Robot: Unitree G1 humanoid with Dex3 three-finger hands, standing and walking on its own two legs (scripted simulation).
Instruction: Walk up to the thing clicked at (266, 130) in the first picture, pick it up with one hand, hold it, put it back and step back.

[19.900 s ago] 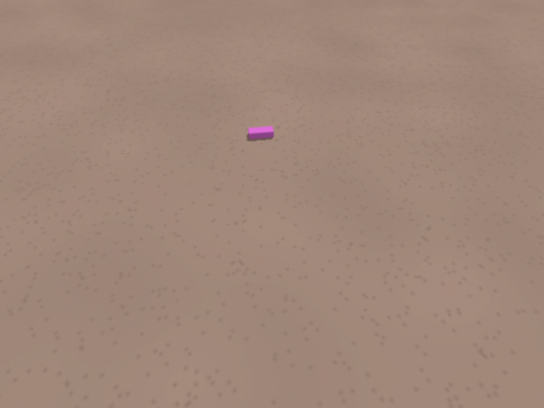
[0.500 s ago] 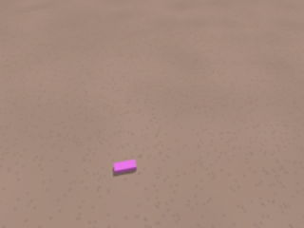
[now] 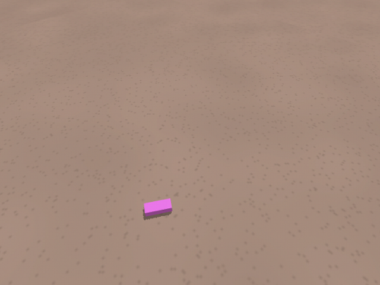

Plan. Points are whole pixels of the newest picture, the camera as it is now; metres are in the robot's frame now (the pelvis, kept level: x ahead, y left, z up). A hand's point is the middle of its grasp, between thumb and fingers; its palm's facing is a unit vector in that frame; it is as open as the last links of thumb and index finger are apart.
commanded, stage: stand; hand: left
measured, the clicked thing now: (158, 207) +0.68 +0.23 -0.76
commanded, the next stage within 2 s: walk up in 0.54 s
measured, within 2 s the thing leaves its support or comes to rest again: neither
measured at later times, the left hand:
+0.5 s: hand out of the picture +0.07 +0.24 -0.16, palm faces -0.03 -0.94 -0.34, open 7.4 cm
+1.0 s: hand out of the picture +0.12 +0.30 -0.16, palm faces -0.08 -0.94 -0.33, open 7.4 cm
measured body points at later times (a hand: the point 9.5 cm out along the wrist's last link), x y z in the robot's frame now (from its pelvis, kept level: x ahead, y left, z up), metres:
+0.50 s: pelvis +0.00 -0.01 +0.00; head +0.01 -0.01 +0.45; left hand +0.07 +0.29 -0.13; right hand +0.07 -0.31 -0.14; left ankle +0.00 +0.12 -0.75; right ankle +0.01 -0.14 -0.75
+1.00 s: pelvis +0.09 +0.02 -0.01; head +0.09 +0.05 +0.44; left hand +0.12 +0.35 -0.14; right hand +0.10 -0.30 -0.10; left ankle +0.06 +0.13 -0.75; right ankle +0.15 -0.13 -0.70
